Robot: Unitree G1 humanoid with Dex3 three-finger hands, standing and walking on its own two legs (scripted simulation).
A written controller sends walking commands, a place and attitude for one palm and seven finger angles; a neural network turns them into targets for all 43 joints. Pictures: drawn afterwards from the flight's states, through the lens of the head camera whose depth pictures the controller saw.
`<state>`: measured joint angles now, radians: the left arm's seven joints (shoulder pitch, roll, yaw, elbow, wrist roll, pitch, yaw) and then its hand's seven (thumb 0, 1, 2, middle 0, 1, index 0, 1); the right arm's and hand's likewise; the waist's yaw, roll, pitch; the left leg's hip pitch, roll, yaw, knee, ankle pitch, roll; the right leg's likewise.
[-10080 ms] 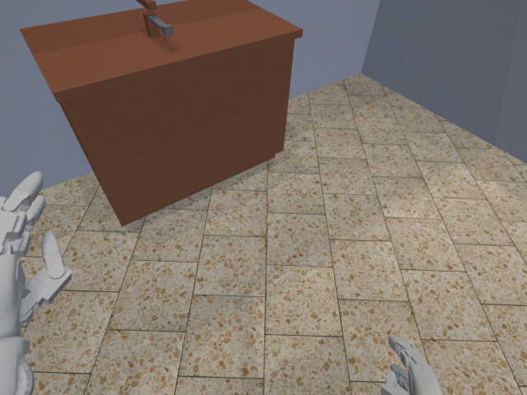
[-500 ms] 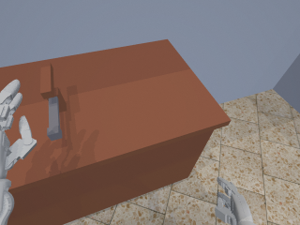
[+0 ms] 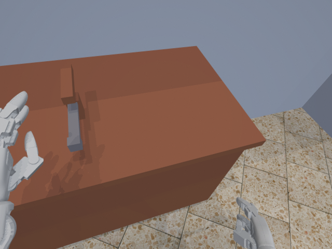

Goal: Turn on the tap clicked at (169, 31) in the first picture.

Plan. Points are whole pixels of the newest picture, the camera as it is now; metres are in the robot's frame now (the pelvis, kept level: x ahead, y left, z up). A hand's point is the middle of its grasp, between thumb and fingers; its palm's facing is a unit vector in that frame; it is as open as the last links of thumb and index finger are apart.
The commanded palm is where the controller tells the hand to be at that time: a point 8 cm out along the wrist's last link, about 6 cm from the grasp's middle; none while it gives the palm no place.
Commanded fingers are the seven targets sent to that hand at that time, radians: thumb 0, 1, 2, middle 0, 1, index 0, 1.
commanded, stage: look again from close up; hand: left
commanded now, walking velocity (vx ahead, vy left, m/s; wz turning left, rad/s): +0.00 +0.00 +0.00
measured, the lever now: (75, 143) +0.32 +0.26 +0.05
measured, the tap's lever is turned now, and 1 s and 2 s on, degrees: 0 0 0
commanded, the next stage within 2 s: shuffle to correct the standing spot in 0.32 s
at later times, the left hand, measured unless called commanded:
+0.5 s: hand (42, 159) +0.22 +0.24 +0.16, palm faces +0.36 -0.84 -0.39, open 7.4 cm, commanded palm +0.16 +0.28 +0.17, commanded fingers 0.00 0.90 0.90 -0.20 -0.30 -0.20 -0.30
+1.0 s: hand (84, 164) +0.22 +0.17 +0.16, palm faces +0.32 -0.86 -0.41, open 7.4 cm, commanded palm +0.16 +0.21 +0.17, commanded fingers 0.00 0.90 0.90 -0.20 -0.30 -0.20 -0.30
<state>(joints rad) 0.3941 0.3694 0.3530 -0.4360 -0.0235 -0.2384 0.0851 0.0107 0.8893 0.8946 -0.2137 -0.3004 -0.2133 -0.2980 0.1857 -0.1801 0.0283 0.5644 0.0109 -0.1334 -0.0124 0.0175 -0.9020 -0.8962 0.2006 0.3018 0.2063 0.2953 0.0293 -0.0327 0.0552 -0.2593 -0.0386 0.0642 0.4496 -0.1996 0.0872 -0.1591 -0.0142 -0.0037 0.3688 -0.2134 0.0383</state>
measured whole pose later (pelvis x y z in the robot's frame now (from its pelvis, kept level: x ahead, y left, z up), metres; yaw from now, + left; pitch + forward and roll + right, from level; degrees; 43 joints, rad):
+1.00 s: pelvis +0.00 -0.07 +0.00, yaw -1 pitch +1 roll -2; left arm 0.45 0.39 0.37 -0.49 -0.08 -0.16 0.06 0.01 0.89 0.89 -0.21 -0.30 -0.21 -0.30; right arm 0.20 -0.21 -0.02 0.54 0.02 -0.08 -0.03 0.02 -0.90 -0.90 0.20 0.30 0.21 0.30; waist 0.02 0.01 0.05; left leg -0.29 0.06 0.03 0.49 -0.21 -0.01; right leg -0.19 0.08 -0.03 0.39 -0.22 -0.05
